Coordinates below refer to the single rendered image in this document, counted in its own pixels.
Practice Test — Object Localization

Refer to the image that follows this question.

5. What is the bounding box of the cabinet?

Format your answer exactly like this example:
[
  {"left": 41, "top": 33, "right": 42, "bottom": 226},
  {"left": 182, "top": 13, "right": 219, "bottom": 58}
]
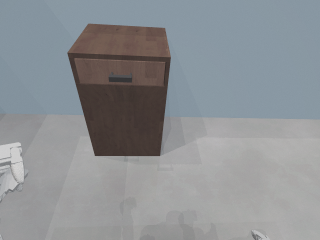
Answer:
[{"left": 67, "top": 23, "right": 171, "bottom": 156}]

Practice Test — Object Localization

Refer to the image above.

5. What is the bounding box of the drawer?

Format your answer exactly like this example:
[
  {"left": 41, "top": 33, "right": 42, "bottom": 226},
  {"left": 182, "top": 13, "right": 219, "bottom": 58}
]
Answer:
[{"left": 74, "top": 58, "right": 166, "bottom": 86}]

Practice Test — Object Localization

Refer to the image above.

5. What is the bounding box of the left robot hand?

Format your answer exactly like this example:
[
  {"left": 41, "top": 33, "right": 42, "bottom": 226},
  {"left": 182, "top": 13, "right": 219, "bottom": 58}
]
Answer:
[{"left": 0, "top": 142, "right": 29, "bottom": 203}]

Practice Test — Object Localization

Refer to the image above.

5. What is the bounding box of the handle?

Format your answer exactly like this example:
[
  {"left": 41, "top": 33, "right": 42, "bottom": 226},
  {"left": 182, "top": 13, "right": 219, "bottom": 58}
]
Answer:
[{"left": 108, "top": 72, "right": 132, "bottom": 83}]

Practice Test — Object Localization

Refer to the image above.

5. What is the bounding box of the right robot hand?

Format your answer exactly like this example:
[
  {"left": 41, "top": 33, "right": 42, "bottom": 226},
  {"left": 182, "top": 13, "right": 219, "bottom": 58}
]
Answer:
[{"left": 251, "top": 230, "right": 270, "bottom": 240}]

